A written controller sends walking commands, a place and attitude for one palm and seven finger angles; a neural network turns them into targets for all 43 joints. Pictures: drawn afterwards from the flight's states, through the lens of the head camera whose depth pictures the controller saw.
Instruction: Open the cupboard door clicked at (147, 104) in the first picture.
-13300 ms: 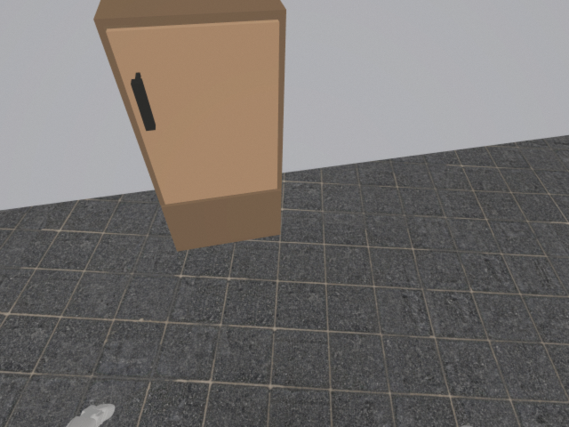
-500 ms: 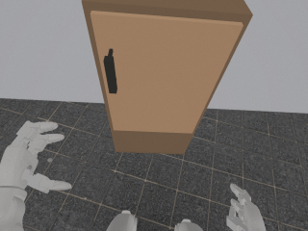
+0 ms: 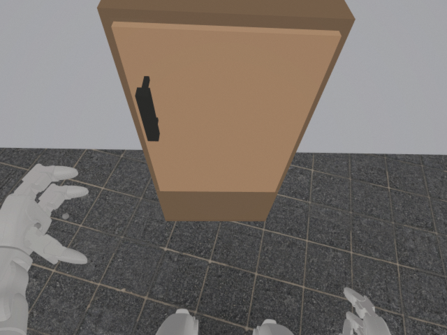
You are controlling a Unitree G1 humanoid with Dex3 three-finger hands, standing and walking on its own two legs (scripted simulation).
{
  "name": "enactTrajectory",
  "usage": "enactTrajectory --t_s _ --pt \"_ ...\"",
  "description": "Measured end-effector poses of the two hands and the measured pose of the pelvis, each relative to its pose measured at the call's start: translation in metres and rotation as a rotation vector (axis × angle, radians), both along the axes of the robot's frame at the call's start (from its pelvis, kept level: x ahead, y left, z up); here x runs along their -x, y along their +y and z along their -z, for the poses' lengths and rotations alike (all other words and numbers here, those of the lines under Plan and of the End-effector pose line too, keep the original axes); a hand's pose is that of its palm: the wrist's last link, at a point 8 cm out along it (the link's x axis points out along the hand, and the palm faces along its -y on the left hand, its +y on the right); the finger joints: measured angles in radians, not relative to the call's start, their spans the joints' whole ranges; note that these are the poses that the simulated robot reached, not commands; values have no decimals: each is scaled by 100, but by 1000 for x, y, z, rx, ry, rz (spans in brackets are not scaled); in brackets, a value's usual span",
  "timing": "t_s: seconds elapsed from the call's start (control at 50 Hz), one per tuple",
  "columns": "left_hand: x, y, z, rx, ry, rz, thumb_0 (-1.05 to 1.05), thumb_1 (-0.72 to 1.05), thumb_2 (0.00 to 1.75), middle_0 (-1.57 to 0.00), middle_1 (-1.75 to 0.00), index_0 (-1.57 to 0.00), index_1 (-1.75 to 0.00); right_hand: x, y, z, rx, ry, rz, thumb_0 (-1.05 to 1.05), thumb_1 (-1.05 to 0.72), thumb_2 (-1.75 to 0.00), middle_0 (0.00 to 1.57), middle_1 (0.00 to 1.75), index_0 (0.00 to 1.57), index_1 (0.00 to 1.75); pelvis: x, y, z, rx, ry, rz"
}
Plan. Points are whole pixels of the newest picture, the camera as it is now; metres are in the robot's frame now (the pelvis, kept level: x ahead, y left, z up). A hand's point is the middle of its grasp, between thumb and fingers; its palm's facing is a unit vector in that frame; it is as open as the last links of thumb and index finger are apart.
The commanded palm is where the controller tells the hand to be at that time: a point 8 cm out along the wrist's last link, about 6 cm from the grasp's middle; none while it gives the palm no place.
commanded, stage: raise the hand with hooked fingers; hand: left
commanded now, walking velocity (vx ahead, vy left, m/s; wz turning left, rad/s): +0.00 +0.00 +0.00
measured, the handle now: (150, 109) +0.56 +0.20 +0.03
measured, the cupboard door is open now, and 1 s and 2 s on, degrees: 0 0 0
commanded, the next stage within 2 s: move the hooked fingers beside the handle in 0.34 s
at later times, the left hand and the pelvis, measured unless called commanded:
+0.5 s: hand (81, 218) +0.29 +0.25 +0.05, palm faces +0.09 -0.99 -0.05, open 14.0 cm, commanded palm +0.27 +0.30 +0.05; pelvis +0.00 -0.02 +0.00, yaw +0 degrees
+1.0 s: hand (94, 181) +0.36 +0.25 +0.04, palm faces +0.09 -1.00 -0.03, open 14.0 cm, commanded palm +0.34 +0.30 +0.05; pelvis +0.00 -0.01 -0.01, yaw -1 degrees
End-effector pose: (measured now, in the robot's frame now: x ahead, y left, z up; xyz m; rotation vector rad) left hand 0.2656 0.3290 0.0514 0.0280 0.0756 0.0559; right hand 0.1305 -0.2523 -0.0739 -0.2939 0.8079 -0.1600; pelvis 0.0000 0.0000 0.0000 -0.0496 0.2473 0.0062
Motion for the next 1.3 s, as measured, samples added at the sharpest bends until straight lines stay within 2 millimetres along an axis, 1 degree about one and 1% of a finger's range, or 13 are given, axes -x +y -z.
enactTrajectory --t_s 0.16,0.36,0.52,0.58,0.64,0.72,0.78,0.86,0.94,1.0,1.06,1.16,1.3 --pt "0 -17 2 -19 -49 -21 -2 -50 30 -30 -120 -30 -120 0 -14 3 5 14 8 1 -90 -90 20 30 20 30 -1 -10 3 -9 4 3" --pt "2 -26 -4 -22 -41 -21 -2 -50 30 -30 -120 -31 -120 -11 -15 7 -35 -15 3 1 -90 -90 20 30 20 30 -1 -21 2 -16 -4 0" --pt "3 -28 -1 -18 -37 -38 -2 -50 30 -30 -120 -31 -120 -14 -17 9 -35 -21 -10 1 -90 -90 20 30 21 30 1 -25 4 -19 -6 -3" --pt "-5 -27 3 -12 -43 -41 -2 -50 30 -30 -120 -31 -120 -11 -20 13 -20 -5 -14 1 -90 -90 20 30 21 30 4 -26 6 -18 -3 -7" --pt "-20 -25 6 -6 -52 -38 -2 -50 30 -30 -120 -31 -120 -6 -23 16 -4 17 -3 1 -90 -90 20 30 21 30 7 -27 9 -15 3 -8" --pt "-40 -29 1 -8 -66 -3 -2 -50 30 -30 -120 -30 -120 5 -26 18 4 45 27 1 -90 -90 20 30 21 30 7 -25 9 -13 10 -2" --pt "-52 -32 -4 -9 -66 18 -2 -50 30 -30 -120 -30 -120 14 -26 18 -2 65 53 1 -90 -90 20 30 21 30 5 -23 7 -14 16 6" --pt "-60 -31 -5 -1 -48 10 -2 -50 30 -30 -120 -30 -120 27 -25 18 -14 93 79 1 -90 -90 20 30 20 30 2 -19 5 -18 21 17" --pt "-64 -25 2 4 -24 -25 -2 -50 30 -30 -120 -31 -120 37 -23 20 -14 131 87 1 -90 -90 20 30 20 30 2 -16 4 -19 29 19" --pt "-68 -22 6 -1 -33 -37 -2 -50 30 -30 -120 -30 -120 43 -23 22 -5 164 90 1 -90 -90 20 30 21 30 3 -14 6 -16 34 18" --pt "-75 -25 6 -5 -64 -21 -2 -50 30 -30 -120 -30 -120 47 -22 25 6 190 94 1 -90 -90 20 30 21 30 4 -12 8 -11 39 16" --pt "-94 -28 7 10 -71 3 -2 -50 30 -30 -120 -30 -120 52 -19 28 15 217 105 1 -90 -90 20 30 21 30 5 -8 10 -7 46 15" --pt "-117 -25 7 13 -48 -5 -2 -50 30 -30 -120 -30 -120 61 -15 28 13 239 123 1 -90 -90 20 30 21 30 6 -4 11 -3 64 23"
